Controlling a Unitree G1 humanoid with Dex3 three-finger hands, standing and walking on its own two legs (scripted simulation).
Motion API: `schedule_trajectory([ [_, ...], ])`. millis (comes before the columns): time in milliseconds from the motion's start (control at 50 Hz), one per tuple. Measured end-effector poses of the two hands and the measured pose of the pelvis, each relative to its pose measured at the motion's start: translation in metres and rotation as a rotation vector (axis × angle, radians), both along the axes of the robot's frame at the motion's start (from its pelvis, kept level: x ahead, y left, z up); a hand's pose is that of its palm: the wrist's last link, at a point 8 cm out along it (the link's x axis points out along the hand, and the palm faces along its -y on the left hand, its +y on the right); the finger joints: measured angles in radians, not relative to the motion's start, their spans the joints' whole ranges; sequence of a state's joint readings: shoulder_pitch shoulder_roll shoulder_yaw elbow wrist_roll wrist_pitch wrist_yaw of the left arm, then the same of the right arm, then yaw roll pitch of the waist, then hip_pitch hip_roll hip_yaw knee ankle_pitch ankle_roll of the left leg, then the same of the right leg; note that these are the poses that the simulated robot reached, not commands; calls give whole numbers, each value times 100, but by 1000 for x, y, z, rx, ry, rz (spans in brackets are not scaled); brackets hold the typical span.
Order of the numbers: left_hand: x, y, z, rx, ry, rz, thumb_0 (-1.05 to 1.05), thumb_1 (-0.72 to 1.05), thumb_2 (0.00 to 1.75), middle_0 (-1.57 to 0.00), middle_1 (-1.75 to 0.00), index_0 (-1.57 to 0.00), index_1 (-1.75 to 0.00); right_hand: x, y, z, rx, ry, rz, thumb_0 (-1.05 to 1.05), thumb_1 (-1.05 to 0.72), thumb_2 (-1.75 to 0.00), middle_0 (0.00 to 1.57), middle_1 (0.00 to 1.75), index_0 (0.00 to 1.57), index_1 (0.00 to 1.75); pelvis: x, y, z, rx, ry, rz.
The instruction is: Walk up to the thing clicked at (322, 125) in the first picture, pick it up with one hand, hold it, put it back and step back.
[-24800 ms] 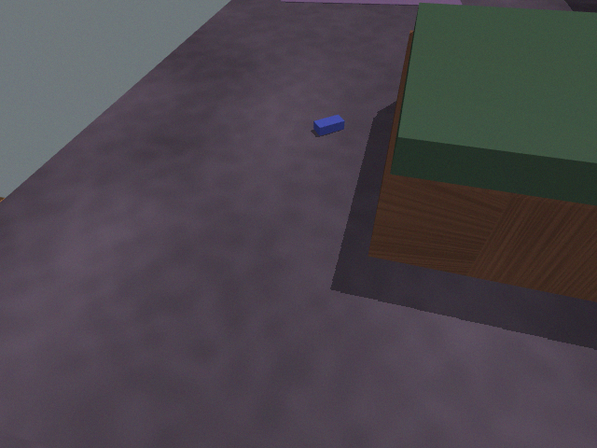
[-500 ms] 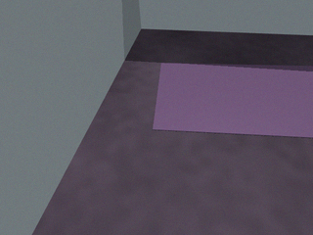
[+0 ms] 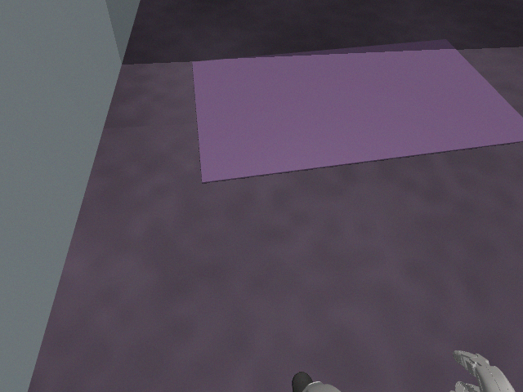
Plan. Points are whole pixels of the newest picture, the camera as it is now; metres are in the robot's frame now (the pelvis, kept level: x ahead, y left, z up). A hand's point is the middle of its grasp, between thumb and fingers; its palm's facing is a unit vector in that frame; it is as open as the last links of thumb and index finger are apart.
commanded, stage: walk up
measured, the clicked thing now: out of the picture -1.08 -0.90 -0.74
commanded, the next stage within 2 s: none
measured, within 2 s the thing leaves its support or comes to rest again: neither
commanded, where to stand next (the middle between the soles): +0.07 -0.03 m, yaw -58 degrees
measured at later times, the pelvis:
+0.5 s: pelvis +0.02 +0.01 -0.01, yaw -24 degrees
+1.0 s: pelvis +0.08 +0.00 -0.01, yaw -43 degrees
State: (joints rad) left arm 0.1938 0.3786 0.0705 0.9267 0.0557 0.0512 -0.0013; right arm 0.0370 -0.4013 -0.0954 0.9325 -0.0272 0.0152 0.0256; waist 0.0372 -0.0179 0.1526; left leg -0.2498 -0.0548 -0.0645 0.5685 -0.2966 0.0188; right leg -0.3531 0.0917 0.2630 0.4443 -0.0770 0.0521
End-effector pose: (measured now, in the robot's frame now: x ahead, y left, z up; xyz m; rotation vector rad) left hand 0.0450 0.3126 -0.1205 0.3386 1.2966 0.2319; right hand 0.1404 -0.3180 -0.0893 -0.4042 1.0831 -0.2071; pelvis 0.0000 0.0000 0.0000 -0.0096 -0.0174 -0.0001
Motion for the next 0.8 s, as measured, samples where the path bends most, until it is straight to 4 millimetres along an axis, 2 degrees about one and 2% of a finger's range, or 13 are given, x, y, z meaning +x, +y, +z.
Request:
schedule_trajectory([
  [40,19,6,-1,-6,-30,-42,0,90,89,-20,-30,-21,-30,-30,2,7,-22,20,-51,0,-91,-90,20,30,21,30,-3,8,2,-1,-11,-35],
  [120,58,13,13,-28,-84,-154,0,91,89,-20,-30,-21,-30,-84,7,21,-33,48,-182,0,-91,-90,20,30,21,30,-2,22,13,-47,-15,-105],
  [200,90,20,22,-34,-102,-254,0,91,89,-20,-30,-21,-30,-119,16,27,-22,38,-268,1,-90,-90,20,30,21,30,0,29,17,-45,-7,-178],
  [280,122,14,26,-19,-86,-372,0,91,89,-20,-30,-21,-30,-149,23,22,6,19,-342,1,-90,-90,20,30,21,30,5,33,15,-31,-6,-266],
  [380,173,-16,33,0,-114,-506,0,91,89,-20,-30,-21,-30,-192,28,7,44,32,-451,1,-90,-90,20,30,21,30,11,29,9,-17,8,-343],
  [500,231,-79,38,8,-220,-646,0,91,89,-20,-30,-21,-30,-239,25,-24,91,95,-588,1,-90,-90,20,30,21,30,20,10,-6,-17,12,-422],
  [560,245,-105,44,-16,-284,-679,0,91,89,-20,-30,-21,-30,-242,27,-30,121,119,-626,1,-91,-90,20,30,21,30,25,1,-4,0,-11,-481],
  [640,251,-127,49,-40,-272,-694,0,90,89,-20,-30,-21,-30,-224,24,-23,141,53,-640,1,-91,-90,20,30,21,30,38,-7,4,16,-26,-550],
  [720,262,-138,42,-56,-241,-733,0,90,89,-21,-30,-21,-30,-204,15,-17,104,-11,-644,1,-91,-90,20,30,21,30,51,-8,3,10,-28,-597],
  [800,281,-142,28,-74,-225,-771,0,90,89,-21,-30,-21,-30,-189,9,-15,41,-24,-667,1,-90,-90,20,30,21,30,65,-5,-5,-2,-18,-635],
])
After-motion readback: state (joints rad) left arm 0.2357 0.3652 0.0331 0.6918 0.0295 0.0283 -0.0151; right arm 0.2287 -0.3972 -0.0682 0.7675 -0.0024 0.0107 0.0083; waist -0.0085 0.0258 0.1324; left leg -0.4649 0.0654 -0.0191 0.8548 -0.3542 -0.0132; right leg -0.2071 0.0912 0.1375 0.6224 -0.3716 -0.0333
